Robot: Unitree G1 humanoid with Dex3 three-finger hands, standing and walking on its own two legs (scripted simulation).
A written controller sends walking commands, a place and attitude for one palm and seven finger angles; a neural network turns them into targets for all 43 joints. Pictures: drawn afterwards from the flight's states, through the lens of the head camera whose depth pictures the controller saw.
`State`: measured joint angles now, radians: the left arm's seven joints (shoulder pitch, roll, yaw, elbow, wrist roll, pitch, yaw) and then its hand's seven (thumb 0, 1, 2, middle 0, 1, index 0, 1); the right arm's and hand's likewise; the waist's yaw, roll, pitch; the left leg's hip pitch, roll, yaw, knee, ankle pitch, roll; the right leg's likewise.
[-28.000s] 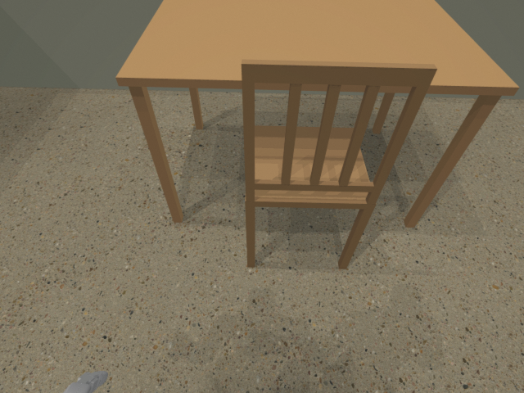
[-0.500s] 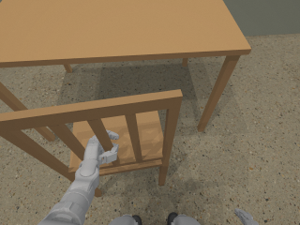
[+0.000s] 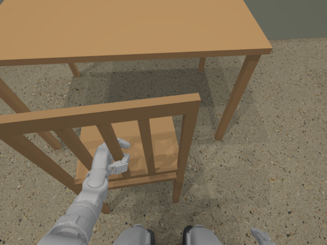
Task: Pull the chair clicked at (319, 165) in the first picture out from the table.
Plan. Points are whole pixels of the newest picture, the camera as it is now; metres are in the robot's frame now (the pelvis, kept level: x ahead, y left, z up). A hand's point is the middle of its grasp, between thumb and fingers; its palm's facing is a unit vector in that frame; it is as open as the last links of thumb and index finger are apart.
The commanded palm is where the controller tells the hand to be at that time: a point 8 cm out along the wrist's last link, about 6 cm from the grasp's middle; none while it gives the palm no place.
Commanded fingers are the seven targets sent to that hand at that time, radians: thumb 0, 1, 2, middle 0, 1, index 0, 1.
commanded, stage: step backward, pulling the chair out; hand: left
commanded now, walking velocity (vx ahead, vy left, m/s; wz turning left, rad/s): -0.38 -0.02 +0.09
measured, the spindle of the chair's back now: (117, 154) +0.36 +0.14 -0.05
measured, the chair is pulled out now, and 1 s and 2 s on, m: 0.18 0.29 0.55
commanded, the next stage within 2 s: stop walking, hand still on the chair in 1.90 s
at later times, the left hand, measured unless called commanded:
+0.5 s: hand (124, 169) +0.31 +0.12 -0.06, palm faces +0.02 -0.98 -0.19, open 5.8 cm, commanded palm +0.28 +0.17 -0.06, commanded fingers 0.00 0.90 0.90 -0.50 -1.45 -0.50 -1.45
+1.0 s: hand (115, 203) +0.22 +0.13 -0.06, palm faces -0.03 -0.98 -0.18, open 5.8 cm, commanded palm +0.20 +0.18 -0.05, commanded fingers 0.00 0.90 0.90 -0.50 -1.45 -0.50 -1.45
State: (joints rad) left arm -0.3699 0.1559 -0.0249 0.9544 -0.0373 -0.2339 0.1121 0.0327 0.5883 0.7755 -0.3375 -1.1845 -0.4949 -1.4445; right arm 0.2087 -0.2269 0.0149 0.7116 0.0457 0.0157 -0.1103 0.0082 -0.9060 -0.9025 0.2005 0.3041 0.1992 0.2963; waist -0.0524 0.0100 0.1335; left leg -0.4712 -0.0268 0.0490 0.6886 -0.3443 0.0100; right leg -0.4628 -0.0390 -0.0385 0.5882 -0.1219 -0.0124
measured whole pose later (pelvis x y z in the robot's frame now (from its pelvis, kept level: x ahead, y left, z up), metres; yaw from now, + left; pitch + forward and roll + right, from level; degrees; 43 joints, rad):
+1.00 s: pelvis -0.12 +0.01 +0.00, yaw +2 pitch +2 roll -1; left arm -0.42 0.14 0.00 0.92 -0.02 -0.17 0.09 0.06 0.60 0.77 -0.30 -1.20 -0.49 -1.44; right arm 0.15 -0.21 0.01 0.72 0.03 0.06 -0.11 0.01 -0.91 -0.90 0.20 0.30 0.20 0.30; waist -0.07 0.03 0.14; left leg -0.38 0.02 -0.04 0.69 -0.42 -0.03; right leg -0.44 -0.05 -0.05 0.54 -0.13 0.02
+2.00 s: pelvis -0.36 +0.01 +0.01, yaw +1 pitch +0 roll +0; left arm -0.38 0.15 -0.03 0.94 -0.02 -0.16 0.08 0.06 0.62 0.75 -0.28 -1.22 -0.49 -1.44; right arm 0.18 -0.23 0.02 0.73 0.04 0.03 -0.12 0.01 -0.91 -0.90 0.20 0.30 0.20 0.30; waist -0.04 0.01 0.13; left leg -0.35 0.00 -0.04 0.60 -0.24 -0.01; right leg -0.37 -0.05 -0.03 0.57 -0.19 0.03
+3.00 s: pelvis -0.38 +0.00 +0.02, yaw -1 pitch -2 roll -1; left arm 0.05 0.15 -0.06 0.63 -0.04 -0.11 0.06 0.12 0.61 0.79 -0.28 -1.22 -0.49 -1.44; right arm 0.19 -0.23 0.03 0.69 0.03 -0.02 -0.11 0.01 -0.91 -0.90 0.20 0.30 0.20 0.30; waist -0.01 0.01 0.03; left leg -0.21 0.01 -0.03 0.43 -0.19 -0.01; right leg -0.13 0.02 -0.02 0.39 -0.24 -0.01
